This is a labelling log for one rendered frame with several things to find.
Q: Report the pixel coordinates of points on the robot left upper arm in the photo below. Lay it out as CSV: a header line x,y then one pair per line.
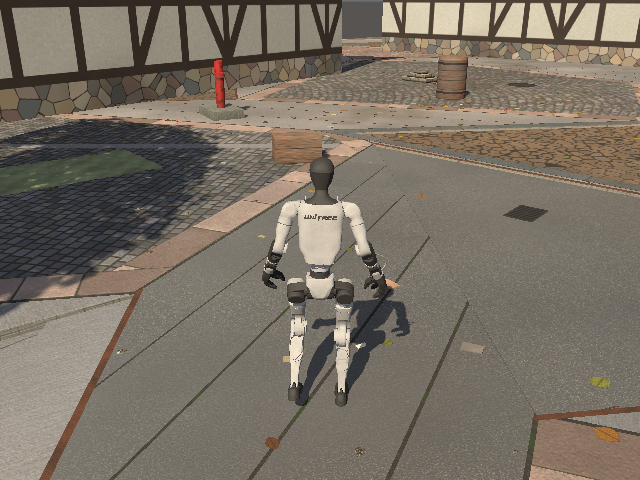
x,y
289,210

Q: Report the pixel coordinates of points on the robot head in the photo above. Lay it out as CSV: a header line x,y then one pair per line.
x,y
321,173

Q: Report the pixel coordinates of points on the robot left forearm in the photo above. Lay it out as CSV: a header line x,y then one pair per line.
x,y
272,260

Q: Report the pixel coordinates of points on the robot right upper arm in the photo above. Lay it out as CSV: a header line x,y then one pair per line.
x,y
352,211

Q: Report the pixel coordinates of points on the robot right forearm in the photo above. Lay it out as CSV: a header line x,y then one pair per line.
x,y
372,264

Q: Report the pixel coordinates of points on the right robot hand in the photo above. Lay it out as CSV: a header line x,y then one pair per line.
x,y
381,283

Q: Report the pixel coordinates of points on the left robot hand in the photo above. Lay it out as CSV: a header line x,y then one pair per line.
x,y
276,274

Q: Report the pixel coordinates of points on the left robot thigh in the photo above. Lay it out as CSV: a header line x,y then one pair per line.
x,y
297,296

